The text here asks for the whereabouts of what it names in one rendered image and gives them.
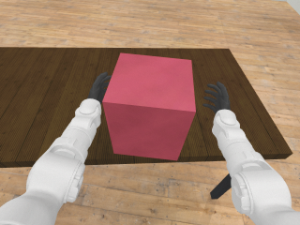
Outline right robot hand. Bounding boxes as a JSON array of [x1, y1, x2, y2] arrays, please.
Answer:
[[203, 81, 231, 114]]

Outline carton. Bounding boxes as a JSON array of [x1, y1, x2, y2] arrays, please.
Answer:
[[102, 52, 196, 161]]

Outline left robot hand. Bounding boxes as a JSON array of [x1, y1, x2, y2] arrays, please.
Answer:
[[87, 71, 112, 105]]

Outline robot right upper arm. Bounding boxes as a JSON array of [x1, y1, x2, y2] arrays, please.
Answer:
[[231, 169, 300, 225]]

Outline robot right forearm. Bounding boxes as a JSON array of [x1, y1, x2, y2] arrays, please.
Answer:
[[212, 109, 292, 206]]

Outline robot left upper arm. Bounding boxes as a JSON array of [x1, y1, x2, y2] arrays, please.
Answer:
[[0, 152, 85, 225]]

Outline table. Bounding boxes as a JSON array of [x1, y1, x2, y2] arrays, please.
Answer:
[[0, 47, 293, 200]]

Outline robot left forearm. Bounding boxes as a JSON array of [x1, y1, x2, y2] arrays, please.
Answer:
[[26, 98, 101, 190]]

